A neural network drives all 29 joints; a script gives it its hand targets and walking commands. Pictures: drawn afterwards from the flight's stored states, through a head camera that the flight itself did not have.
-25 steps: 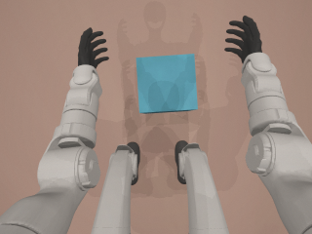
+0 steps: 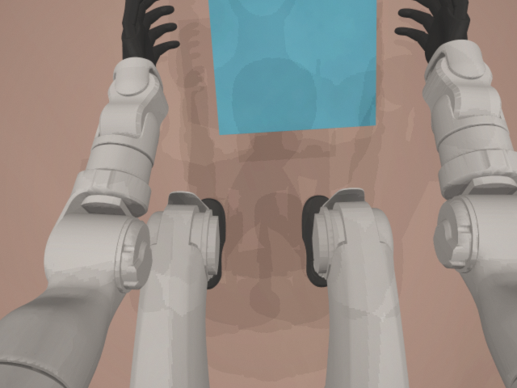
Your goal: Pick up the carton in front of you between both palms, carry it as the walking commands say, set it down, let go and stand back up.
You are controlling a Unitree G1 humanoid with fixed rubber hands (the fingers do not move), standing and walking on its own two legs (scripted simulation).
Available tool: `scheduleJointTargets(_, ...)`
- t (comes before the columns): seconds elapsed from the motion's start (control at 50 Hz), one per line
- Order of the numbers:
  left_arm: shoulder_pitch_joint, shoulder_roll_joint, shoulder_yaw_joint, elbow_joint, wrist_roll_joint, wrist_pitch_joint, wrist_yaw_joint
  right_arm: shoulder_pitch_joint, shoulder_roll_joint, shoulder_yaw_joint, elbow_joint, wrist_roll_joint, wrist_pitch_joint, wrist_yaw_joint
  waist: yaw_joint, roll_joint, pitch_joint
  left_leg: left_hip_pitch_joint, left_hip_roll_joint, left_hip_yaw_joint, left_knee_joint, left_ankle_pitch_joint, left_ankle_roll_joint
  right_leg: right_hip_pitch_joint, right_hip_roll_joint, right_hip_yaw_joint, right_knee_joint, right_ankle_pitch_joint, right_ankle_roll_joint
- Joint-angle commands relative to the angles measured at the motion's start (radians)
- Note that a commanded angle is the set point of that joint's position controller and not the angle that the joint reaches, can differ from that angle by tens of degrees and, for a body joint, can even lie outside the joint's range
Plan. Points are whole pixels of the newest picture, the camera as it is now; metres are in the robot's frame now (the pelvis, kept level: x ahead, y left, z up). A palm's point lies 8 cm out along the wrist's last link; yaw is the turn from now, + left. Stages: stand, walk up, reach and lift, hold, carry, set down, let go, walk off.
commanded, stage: reach and lift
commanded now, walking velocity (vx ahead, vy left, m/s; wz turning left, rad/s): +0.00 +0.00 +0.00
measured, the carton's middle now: (287, 70) +0.50 -0.06 -0.29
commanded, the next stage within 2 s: none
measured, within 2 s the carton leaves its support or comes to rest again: leaves its support in 1.02 s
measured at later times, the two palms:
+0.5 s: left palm (156, 55) +0.51 +0.14 -0.22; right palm (405, 50) +0.50 -0.22 -0.22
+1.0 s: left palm (178, 48) +0.52 +0.10 -0.21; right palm (389, 44) +0.51 -0.20 -0.22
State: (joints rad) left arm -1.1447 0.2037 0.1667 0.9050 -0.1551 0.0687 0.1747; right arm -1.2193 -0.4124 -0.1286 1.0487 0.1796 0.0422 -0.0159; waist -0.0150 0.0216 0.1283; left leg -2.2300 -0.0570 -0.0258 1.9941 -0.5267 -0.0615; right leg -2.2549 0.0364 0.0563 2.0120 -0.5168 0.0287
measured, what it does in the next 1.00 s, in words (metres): stands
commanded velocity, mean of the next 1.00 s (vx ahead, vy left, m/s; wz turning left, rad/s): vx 0.00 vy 0.00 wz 0.00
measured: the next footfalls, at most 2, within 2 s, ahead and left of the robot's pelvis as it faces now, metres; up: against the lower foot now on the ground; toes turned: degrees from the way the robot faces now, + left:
none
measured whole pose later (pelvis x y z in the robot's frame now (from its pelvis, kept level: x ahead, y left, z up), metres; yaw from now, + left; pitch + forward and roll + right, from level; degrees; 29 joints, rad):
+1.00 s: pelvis +0.00 +0.00 -0.05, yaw +0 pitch +38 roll +1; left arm -1.37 0.17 0.20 1.13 -0.13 0.03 0.22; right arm -1.41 -0.33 0.00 1.23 0.21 0.05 -0.11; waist -0.02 0.04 0.27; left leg -2.28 -0.10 -0.05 2.17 -0.55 -0.09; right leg -2.30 0.03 0.04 2.18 -0.53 0.02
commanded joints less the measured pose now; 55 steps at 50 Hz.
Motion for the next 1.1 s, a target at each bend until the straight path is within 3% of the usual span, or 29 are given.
scheduleJointTargets(0.0,-0.258,0.102,0.003,-0.014,-0.012,-0.027,-0.001,-0.272,-0.132,0.003,-0.009,0.007,-0.029,-0.006,-0.015,-0.043,-0.984,0.525,0.007,0.083,-0.104,0.117,-0.006,0.524,-0.035,-0.064,-0.151,0.117,0.001)
scheduleJointTargets(0.12,-0.351,0.135,-0.032,0.052,-0.065,-0.067,-0.004,-0.373,-0.164,0.041,0.032,0.028,-0.063,-0.026,-0.024,-0.046,-0.998,0.527,0.013,0.075,-0.017,0.159,-0.003,0.549,-0.047,-0.05,-0.068,0.163,-0.002)
scheduleJointTargets(0.18,-0.352,0.099,-0.097,0.103,-0.134,-0.078,-0.014,-0.401,-0.163,0.068,0.005,0.042,-0.078,-0.042,-0.065,-0.06,-1.037,0.526,0.006,0.074,0.015,0.193,-0.003,0.592,-0.046,-0.052,-0.05,0.222,-0.005)
scheduleJointTargets(0.32,-0.312,0.104,-0.112,0.072,-0.142,-0.094,-0.017,-0.328,-0.125,0.086,-0.018,0.053,-0.083,-0.064,-0.06,-0.065,-1.079,0.45,-0.009,0.098,0.046,0.258,-0.002,0.719,-0.033,-0.044,-0.014,0.357,-0.006)
scheduleJointTargets(0.5,-0.284,0.091,-0.088,0.118,-0.107,-0.103,-0.012,-0.311,-0.066,0.091,0.027,0.049,-0.085,-0.055,-0.025,-0.06,-0.933,0.406,-0.008,0.083,0.024,0.225,0.001,0.565,-0.03,-0.048,-0.026,0.273,-0.004)
scheduleJointTargets(0.66,-0.377,-0.045,-0.152,0.127,-0.125,-0.112,-0.002,-0.392,0.026,0.14,0.037,0.059,-0.098,-0.059,-0.052,-0.048,-0.936,0.462,-0.032,0.068,0.005,0.204,0.002,0.534,-0.018,-0.052,-0.052,0.222,-0.011)
scheduleJointTargets(0.74,-0.395,-0.1,-0.123,0.176,-0.066,-0.122,0.008,-0.45,0.147,0.187,0.063,0.068,-0.104,-0.049,0.003,-0.054,-0.915,0.479,-0.044,0.075,-0.005,0.192,0.011,0.523,-0.002,-0.05,-0.058,0.196,-0.009)
scheduleJointTargets(0.82,-0.641,-0.591,-0.205,0.14,-0.014,-0.1,-0.103,-0.692,0.654,0.305,0.013,0.06,-0.08,0.053,0.005,-0.042,-0.911,0.419,-0.079,0.084,0.015,0.187,0.023,0.499,0.038,-0.046,-0.046,0.215,-0.016)
scheduleJointTargets(0.9,-0.705,-0.815,-0.194,0.104,0.05,-0.056,-0.183,-0.741,0.876,0.289,-0.051,0.032,-0.04,0.123,-0.005,-0.002,-0.919,0.413,-0.107,0.103,0.041,0.184,0.026,0.483,0.063,-0.07,-0.019,0.226,-0.02)
scheduleJointTargets(0.98,-0.73,-0.978,-0.245,-0.011,0.005,-0.03,-0.208,-0.753,1.001,0.328,-0.174,0.06,-0.019,0.138,-0.039,-0.003,-1.113,0.487,-0.124,0.124,0.058,0.276,0.025,0.597,0.079,-0.101,-0.001,0.336,-0.018)
scheduleJointTargets(1.08,-0.743,-1.117,-0.373,-0.218,-0.076,0.013,-0.2,-0.721,1.117,0.39,-0.414,0.073,0.026,0.109,-0.091,-0.025,-1.501,0.62,-0.141,0.138,0.052,0.396,0.008,0.88,0.092,-0.135,-0.012,0.516,-0.005)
